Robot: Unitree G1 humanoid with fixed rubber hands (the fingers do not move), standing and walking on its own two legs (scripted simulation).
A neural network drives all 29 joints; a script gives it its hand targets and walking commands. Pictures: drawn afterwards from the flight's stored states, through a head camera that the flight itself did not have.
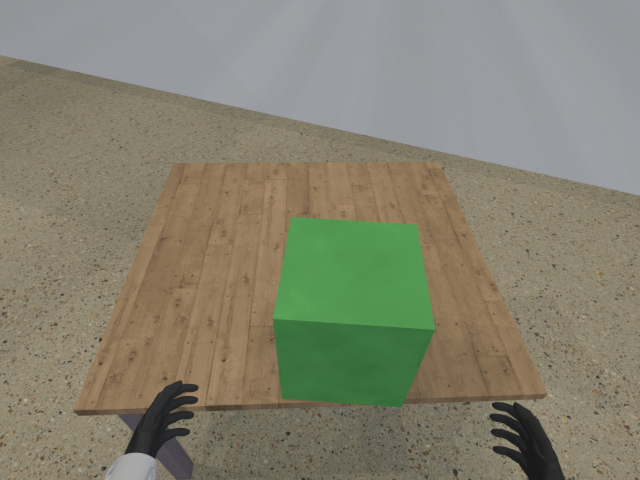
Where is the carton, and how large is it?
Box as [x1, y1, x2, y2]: [273, 217, 434, 406]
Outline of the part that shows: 291,217 273,315 282,398 401,406 434,331 432,313 416,224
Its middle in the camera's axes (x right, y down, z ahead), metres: +0.05 +0.13 +0.65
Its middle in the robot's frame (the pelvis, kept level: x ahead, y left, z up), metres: +0.39 -0.03 -0.07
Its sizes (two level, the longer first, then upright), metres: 0.210 0.200 0.250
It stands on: a table, 0.58 m high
